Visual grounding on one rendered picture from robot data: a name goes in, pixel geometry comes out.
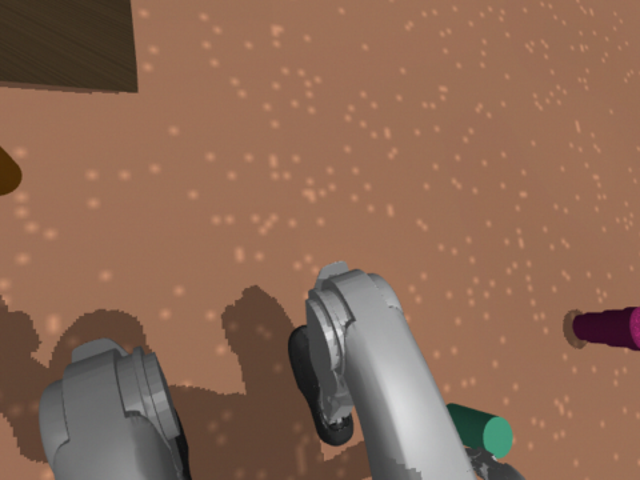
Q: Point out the left robot foot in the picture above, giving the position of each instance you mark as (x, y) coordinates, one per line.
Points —
(183, 451)

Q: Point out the right robot hand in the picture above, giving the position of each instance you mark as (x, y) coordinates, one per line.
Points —
(487, 467)

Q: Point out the right robot foot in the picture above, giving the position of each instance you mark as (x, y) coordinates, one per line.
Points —
(307, 382)

